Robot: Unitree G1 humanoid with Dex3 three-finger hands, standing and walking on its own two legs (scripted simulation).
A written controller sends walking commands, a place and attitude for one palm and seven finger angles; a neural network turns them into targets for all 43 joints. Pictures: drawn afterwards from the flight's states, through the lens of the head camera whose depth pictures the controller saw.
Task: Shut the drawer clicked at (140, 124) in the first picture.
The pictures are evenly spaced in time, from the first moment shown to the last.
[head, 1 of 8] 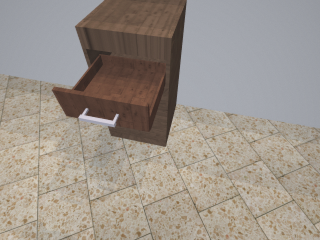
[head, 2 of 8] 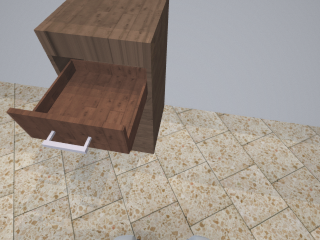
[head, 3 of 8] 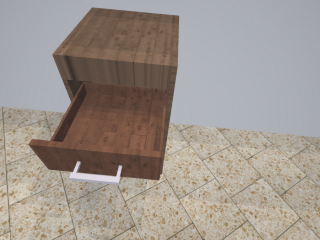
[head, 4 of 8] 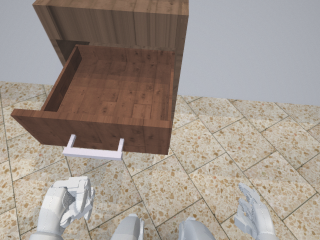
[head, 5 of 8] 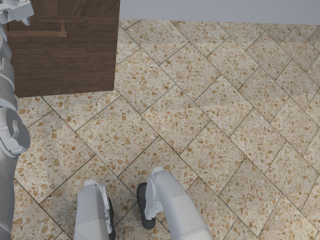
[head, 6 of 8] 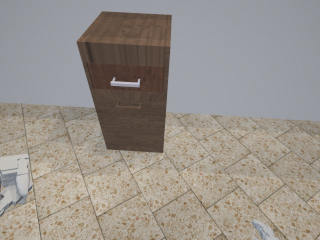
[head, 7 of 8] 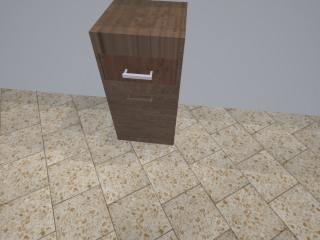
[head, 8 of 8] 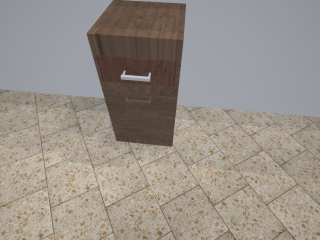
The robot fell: no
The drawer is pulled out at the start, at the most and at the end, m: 0.30 0.30 0.00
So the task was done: yes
